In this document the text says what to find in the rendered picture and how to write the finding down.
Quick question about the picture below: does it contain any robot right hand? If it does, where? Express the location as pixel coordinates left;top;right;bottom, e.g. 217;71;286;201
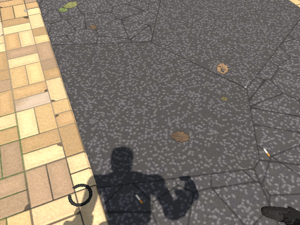
261;206;300;225

